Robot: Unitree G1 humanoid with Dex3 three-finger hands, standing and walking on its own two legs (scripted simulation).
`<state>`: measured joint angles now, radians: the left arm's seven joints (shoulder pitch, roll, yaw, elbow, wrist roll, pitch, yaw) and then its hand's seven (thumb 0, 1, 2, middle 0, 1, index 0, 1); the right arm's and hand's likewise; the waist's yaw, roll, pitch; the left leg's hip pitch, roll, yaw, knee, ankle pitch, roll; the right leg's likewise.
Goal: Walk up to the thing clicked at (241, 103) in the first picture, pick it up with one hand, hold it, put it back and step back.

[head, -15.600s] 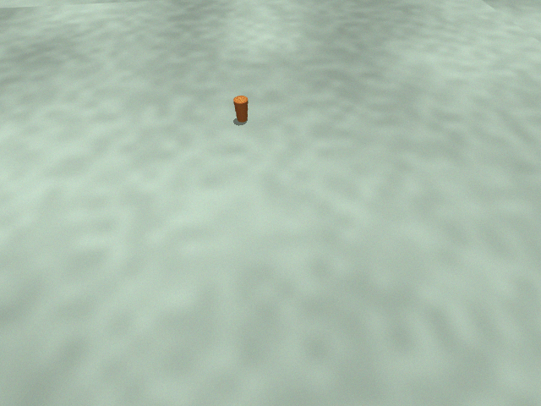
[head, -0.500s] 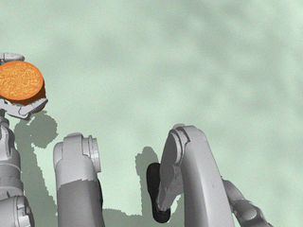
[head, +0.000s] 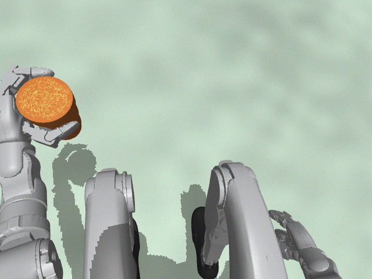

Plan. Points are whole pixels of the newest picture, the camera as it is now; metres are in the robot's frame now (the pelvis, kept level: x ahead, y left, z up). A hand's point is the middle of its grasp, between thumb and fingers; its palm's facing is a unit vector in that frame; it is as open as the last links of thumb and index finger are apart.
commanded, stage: settle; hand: left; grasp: from the side
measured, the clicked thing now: (57, 114) +0.43 +0.25 -0.06
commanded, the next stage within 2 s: lift in 0.36 s
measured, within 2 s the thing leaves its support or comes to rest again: neither
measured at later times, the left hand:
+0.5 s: hand (44, 102) +0.43 +0.25 -0.01, palm faces +0.20 -0.98 -0.02, open 11.3 cm
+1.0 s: hand (24, 93) +0.41 +0.24 +0.07, palm faces +0.16 -0.99 -0.02, open 11.3 cm
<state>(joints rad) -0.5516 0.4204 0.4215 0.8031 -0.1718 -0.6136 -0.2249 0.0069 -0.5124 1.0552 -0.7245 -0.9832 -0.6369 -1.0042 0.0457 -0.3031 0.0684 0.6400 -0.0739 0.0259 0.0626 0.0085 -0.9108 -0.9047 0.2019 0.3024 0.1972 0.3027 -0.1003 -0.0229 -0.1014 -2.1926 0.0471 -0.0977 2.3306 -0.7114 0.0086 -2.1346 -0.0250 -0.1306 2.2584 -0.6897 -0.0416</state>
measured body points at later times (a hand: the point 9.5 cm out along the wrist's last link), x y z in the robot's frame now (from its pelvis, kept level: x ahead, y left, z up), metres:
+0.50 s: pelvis +0.00 +0.00 +0.02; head +0.20 +0.06 +0.42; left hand +0.42 +0.31 -0.01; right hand +0.14 -0.26 -0.11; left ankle +0.08 +0.12 -0.33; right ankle +0.10 -0.11 -0.33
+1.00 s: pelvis +0.00 +0.00 +0.07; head +0.18 +0.04 +0.48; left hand +0.39 +0.30 +0.08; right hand +0.17 -0.26 -0.05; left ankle +0.08 +0.12 -0.33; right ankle +0.10 -0.11 -0.33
